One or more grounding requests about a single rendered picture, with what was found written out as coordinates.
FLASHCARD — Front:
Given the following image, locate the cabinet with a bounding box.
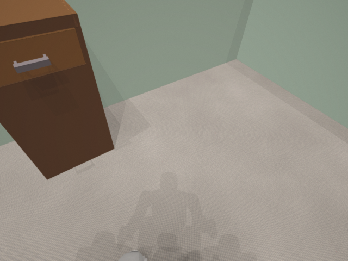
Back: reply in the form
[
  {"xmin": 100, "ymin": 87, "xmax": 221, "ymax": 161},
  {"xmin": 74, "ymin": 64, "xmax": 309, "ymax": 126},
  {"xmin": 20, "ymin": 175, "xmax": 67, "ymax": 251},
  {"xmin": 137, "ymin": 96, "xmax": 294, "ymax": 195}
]
[{"xmin": 0, "ymin": 0, "xmax": 114, "ymax": 179}]

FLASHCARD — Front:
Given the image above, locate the drawer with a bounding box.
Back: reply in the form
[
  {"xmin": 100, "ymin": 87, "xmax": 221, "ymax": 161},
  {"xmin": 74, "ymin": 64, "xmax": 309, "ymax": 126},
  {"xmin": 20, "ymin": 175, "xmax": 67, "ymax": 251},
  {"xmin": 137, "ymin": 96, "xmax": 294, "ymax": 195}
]
[{"xmin": 0, "ymin": 28, "xmax": 85, "ymax": 86}]

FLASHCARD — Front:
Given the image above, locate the handle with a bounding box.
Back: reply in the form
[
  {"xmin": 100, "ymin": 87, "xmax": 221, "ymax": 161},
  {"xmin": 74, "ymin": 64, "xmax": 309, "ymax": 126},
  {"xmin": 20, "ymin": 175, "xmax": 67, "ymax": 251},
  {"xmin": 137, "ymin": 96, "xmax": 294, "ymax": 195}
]
[{"xmin": 13, "ymin": 54, "xmax": 52, "ymax": 73}]

